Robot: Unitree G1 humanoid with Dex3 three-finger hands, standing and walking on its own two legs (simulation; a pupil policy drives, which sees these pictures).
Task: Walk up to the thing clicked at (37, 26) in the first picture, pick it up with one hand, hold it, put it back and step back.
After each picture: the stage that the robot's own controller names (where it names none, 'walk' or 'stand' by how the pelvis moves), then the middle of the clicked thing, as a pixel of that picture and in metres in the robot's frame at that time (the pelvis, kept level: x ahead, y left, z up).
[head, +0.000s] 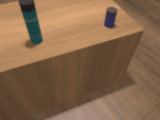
stand; (32, 23) +0.73 +0.27 -0.03
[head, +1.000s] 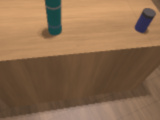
walk; (53, 11) +0.66 +0.18 +0.00
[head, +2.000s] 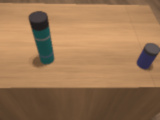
stand; (43, 41) +0.54 +0.19 +0.00
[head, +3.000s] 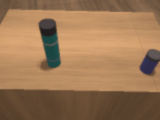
stand; (51, 45) +0.56 +0.16 -0.03
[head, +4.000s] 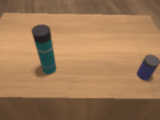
stand; (45, 52) +0.52 +0.18 -0.03
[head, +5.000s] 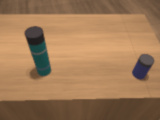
stand; (39, 54) +0.51 +0.20 -0.03
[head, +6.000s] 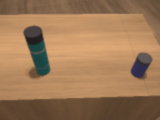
stand; (38, 53) +0.52 +0.20 -0.03
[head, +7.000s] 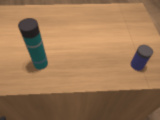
rise first; (35, 47) +0.51 +0.22 -0.03
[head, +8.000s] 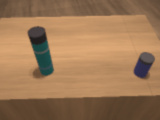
go down; (42, 53) +0.52 +0.21 -0.02
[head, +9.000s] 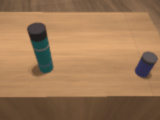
go down; (42, 50) +0.52 +0.20 -0.02
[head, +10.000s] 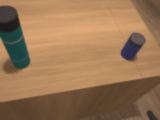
go down; (14, 42) +0.49 +0.21 +0.02
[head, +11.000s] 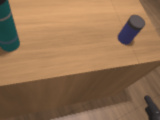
close in; (1, 20) +0.51 +0.21 +0.05
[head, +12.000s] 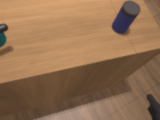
close; out of the picture +0.52 +0.22 +0.07
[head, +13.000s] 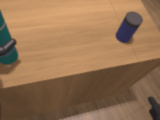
lift; out of the picture +0.48 +0.21 +0.06
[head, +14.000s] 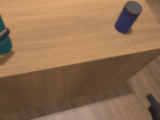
lift; out of the picture +0.50 +0.22 +0.07
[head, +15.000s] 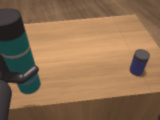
lift; (19, 58) +0.32 +0.18 +0.19
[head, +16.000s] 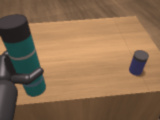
hold; (26, 61) +0.33 +0.17 +0.17
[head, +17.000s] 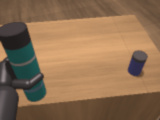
hold; (26, 67) +0.33 +0.17 +0.14
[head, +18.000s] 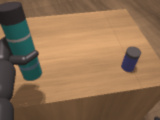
crouch; (22, 45) +0.41 +0.18 +0.14
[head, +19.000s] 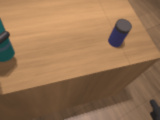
lower; out of the picture +0.50 +0.22 +0.07
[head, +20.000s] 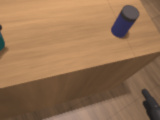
lower; out of the picture +0.52 +0.22 +0.07
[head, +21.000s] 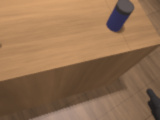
lower; out of the picture +0.53 +0.23 +0.07
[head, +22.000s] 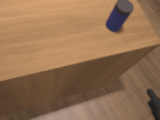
lower; out of the picture +0.53 +0.24 +0.07
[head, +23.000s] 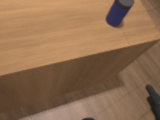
lower; out of the picture +0.54 +0.24 +0.08
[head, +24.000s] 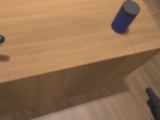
withdraw; out of the picture +0.52 +0.22 +0.08
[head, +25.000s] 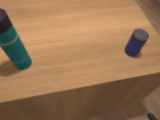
sink last; (11, 44) +0.48 +0.23 +0.03
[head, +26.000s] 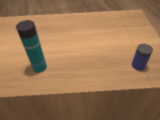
stand; (33, 49) +0.52 +0.24 +0.02
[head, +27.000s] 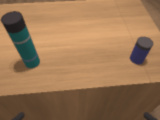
stand; (23, 43) +0.51 +0.24 +0.03
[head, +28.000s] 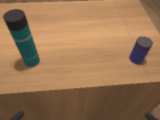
stand; (24, 42) +0.51 +0.24 +0.04
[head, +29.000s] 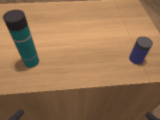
stand; (24, 42) +0.51 +0.24 +0.04
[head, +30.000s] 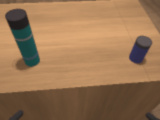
stand; (25, 41) +0.52 +0.24 +0.04
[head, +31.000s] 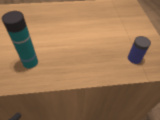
stand; (23, 43) +0.51 +0.23 +0.03
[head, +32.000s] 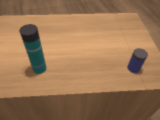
stand; (34, 51) +0.53 +0.22 -0.03
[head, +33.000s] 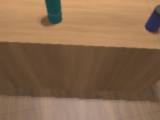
walk; out of the picture +0.70 +0.14 +0.01
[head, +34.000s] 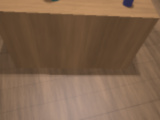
walk; out of the picture +1.01 +0.16 -0.01
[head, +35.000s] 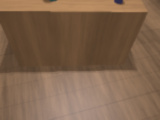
stand; out of the picture +1.13 +0.22 -0.02
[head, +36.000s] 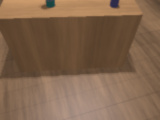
stand; out of the picture +1.13 +0.23 -0.03
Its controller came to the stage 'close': yes
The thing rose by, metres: 0.23
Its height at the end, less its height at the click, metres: +0.00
